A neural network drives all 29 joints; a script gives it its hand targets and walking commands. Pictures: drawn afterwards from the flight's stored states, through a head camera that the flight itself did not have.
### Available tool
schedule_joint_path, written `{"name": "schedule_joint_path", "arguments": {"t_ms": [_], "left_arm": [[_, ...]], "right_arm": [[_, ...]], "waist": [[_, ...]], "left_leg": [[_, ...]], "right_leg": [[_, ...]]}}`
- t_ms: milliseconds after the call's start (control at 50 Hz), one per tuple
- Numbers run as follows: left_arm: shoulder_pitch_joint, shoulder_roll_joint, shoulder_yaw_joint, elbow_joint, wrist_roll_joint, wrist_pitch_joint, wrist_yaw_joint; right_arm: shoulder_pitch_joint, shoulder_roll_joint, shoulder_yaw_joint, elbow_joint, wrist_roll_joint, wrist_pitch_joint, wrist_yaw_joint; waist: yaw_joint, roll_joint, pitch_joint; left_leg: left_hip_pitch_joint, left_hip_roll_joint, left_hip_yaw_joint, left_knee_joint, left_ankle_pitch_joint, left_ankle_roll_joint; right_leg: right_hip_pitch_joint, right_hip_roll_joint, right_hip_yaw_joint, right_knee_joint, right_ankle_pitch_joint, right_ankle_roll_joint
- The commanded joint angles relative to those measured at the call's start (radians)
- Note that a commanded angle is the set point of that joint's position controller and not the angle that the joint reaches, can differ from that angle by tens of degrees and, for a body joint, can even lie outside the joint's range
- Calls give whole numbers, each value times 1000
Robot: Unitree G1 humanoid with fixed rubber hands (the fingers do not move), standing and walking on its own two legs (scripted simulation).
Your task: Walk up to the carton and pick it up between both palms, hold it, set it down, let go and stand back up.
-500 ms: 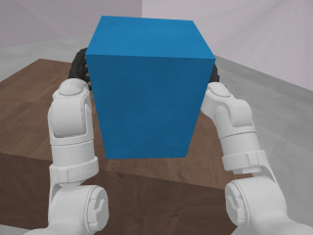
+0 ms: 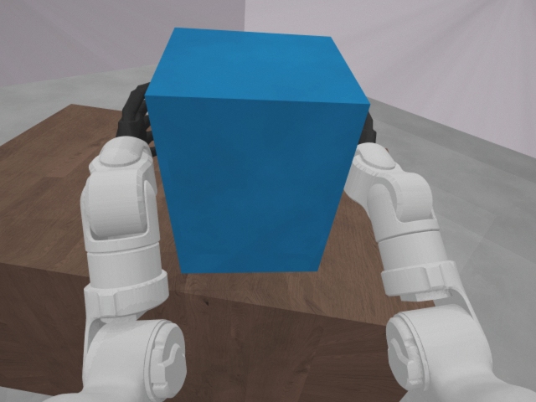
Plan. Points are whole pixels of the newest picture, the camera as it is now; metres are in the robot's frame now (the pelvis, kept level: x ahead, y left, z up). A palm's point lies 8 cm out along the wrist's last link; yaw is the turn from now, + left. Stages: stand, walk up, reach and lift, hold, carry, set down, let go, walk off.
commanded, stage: hold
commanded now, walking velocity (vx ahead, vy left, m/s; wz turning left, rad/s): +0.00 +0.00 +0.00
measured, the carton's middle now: (252, 160) +0.36 +0.01 +0.25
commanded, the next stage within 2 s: none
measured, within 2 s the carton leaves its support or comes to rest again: neither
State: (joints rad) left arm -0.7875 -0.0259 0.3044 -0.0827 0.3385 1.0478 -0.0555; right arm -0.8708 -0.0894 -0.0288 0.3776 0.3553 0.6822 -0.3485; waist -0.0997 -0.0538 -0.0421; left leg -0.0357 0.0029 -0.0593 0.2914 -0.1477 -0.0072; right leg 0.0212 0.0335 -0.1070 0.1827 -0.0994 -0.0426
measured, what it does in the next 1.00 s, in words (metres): stands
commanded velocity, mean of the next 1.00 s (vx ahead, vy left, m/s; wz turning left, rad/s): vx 0.00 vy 0.00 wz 0.00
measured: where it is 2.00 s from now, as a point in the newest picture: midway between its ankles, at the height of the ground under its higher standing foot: outside the picture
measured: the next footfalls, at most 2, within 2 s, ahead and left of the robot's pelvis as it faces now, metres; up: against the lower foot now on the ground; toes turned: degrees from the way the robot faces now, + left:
none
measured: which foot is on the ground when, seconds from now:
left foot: down 0.00-1.00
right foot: down 0.00-1.00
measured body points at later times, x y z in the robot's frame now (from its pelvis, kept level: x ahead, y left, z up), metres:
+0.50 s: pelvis +0.00 +0.00 +0.00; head -0.06 +0.03 +0.45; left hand +0.37 +0.15 +0.27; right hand +0.38 -0.14 +0.27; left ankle +0.02 +0.12 -0.75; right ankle +0.01 -0.09 -0.75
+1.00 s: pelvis +0.00 +0.00 +0.00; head -0.06 +0.03 +0.45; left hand +0.37 +0.15 +0.27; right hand +0.38 -0.14 +0.27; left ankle +0.02 +0.12 -0.75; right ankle +0.01 -0.09 -0.75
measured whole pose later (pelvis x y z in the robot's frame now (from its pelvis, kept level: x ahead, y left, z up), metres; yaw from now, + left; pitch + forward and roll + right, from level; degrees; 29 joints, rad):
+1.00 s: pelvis +0.00 +0.00 +0.00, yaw +0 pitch -6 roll -1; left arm -0.80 -0.02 0.31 -0.05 0.34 1.04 -0.06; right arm -0.88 -0.08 -0.04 0.41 0.35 0.67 -0.34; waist -0.10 -0.06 -0.05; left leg -0.05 0.00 -0.06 0.29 -0.14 -0.01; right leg 0.00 0.03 -0.11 0.19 -0.10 -0.04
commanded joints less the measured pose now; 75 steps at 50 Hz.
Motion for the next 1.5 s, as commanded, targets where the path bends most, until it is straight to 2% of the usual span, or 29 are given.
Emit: {"name": "schedule_joint_path", "arguments": {"t_ms": [0,40,80,120,220,260,320,380,440,500,600,640,680,740,800,840,940,1000,1020,1080,1100,1160,1220,1260,1280,1340,1400,1460,1480], "left_arm": [[-711,-383,-404,-53,-202,-47,-150],[-727,-385,-391,-32,-185,-52,-148],[-700,-400,-395,-49,-201,-61,-148],[-721,-384,-407,-81,-201,-62,-151],[-766,-393,-409,-88,-206,-70,-149],[-743,-379,-414,-84,-205,-65,-148],[-712,-374,-403,-50,-191,-59,-149],[-717,-380,-417,-79,-205,-58,-153],[-715,-391,-423,-79,-207,-64,-152],[-709,-386,-418,-104,-202,-57,-156],[-734,-383,-408,-61,-203,-63,-155],[-728,-387,-407,-75,-197,-66,-151],[-714,-388,-410,-77,-193,-61,-152],[-714,-382,-406,-75,-193,-58,-155],[-730,-386,-409,-65,-188,-58,-150],[-711,-403,-419,-54,-200,-64,-152],[-750,-392,-420,-92,-205,-66,-143],[-720,-403,-424,-89,-201,-56,-146],[-711,-387,-430,-90,-199,-53,-147],[-741,-381,-399,-47,-197,-66,-145],[-744,-390,-392,-27,-193,-68,-143],[-699,-387,-414,-72,-198,-62,-152],[-718,-386,-430,-109,-200,-54,-162],[-693,-395,-418,-115,-201,-55,-162],[-718,-394,-420,-126,-193,-51,-160],[-705,-393,-432,-121,-203,-47,-156],[-719,-391,-427,-85,-199,-46,-152],[-719,-381,-422,-88,-208,-53,-145],[-722,-387,-423,-99,-206,-57,-143]], "right_arm": [[-781,305,192,-198,75,-42,64],[-768,305,165,-136,71,-46,74],[-786,315,192,-226,83,-61,70],[-784,313,189,-211,79,-53,62],[-826,334,196,-224,75,-61,69],[-801,321,180,-202,72,-58,66],[-796,319,198,-221,77,-58,67],[-798,318,198,-232,88,-56,60],[-783,332,209,-239,84,-55,54],[-785,335,214,-253,95,-50,51],[-790,307,177,-209,77,-52,64],[-777,325,184,-209,74,-55,67],[-767,319,178,-196,81,-51,68],[-786,327,198,-234,79,-52,64],[-797,309,187,-205,76,-48,66],[-797,320,200,-245,81,-59,65],[-788,334,197,-218,82,-54,68],[-785,319,191,-239,87,-53,59],[-779,306,192,-230,90,-48,58],[-797,324,184,-200,72,-54,72],[-802,329,173,-184,64,-58,75],[-764,318,199,-221,83,-50,59],[-779,315,204,-228,93,-46,56],[-763,326,212,-262,89,-55,51],[-777,320,207,-247,87,-52,51],[-779,321,215,-268,94,-52,53],[-793,314,189,-228,87,-53,58],[-786,305,182,-237,74,-54,62],[-791,322,195,-243,74,-57,62]], "waist": [[-10,94,-317],[2,110,-271],[2,81,-380],[-15,101,-406],[-2,77,-379],[-16,96,-391],[1,73,-376],[-8,116,-399],[-7,82,-424],[-9,87,-411],[-16,101,-324],[-4,99,-353],[-14,118,-347],[-9,88,-380],[-9,91,-356],[-11,75,-377],[-3,93,-365],[-20,124,-407],[-19,132,-390],[8,84,-346],[5,88,-325],[-18,95,-386],[-18,100,-377],[-5,88,-389],[-13,108,-377],[-18,82,-394],[-14,110,-332],[-19,93,-374],[-23,90,-387]], "left_leg": [[16,-26,35,-35,209,-18],[-50,-19,38,-60,118,-9],[-15,-31,50,-39,203,-7],[33,-34,43,-20,272,-20],[-14,-29,44,-40,178,-2],[16,-35,50,-32,207,-1],[9,-33,47,-27,229,2],[24,-35,48,-21,258,-12],[18,-36,46,-16,276,-5],[39,-37,46,-6,315,-5],[-25,-26,50,-37,179,-5],[-18,-29,45,-38,183,-3],[17,-30,40,-29,227,-15],[27,-32,46,-18,266,-8],[21,-23,42,-34,215,-9],[7,-29,45,-23,216,-2],[3,-27,47,-32,222,-10],[44,-35,42,-8,276,-21],[57,-26,37,-10,267,-22],[-42,-29,48,-51,126,-1],[-51,-31,50,-51,134,2],[48,-32,45,-4,322,-11],[48,-29,42,-14,302,-15],[37,-35,43,-13,325,-14],[45,-29,42,-19,304,-17],[41,-30,45,-17,279,-10],[12,-28,43,-27,213,-13],[21,-25,46,-31,182,-10],[25,-31,55,-22,227,-2]], "right_leg": [[136,0,18,10,150,60],[136,0,22,21,88,54],[171,-1,24,21,170,65],[151,2,19,23,213,62],[130,-2,15,25,130,53],[144,-9,21,22,168,62],[140,-4,17,24,169,68],[157,1,21,26,192,60],[161,0,24,22,216,65],[155,-6,28,20,251,63],[118,0,18,15,115,58],[139,0,16,24,143,60],[135,-1,16,13,169,59],[149,-4,20,14,194,61],[133,5,14,16,142,56],[142,1,20,18,160,57],[140,2,15,21,160,57],[141,1,22,20,210,60],[135,5,21,22,189,55],[130,0,11,19,87,67],[121,-7,16,19,102,64],[161,-3,30,26,259,57],[141,0,22,12,208,50],[168,-1,22,12,261,62],[149,-6,23,17,236,55],[152,0,18,16,219,58],[122,-3,20,17,143,57],[125,-1,10,9,118,57],[131,-4,14,14,163,61]]}}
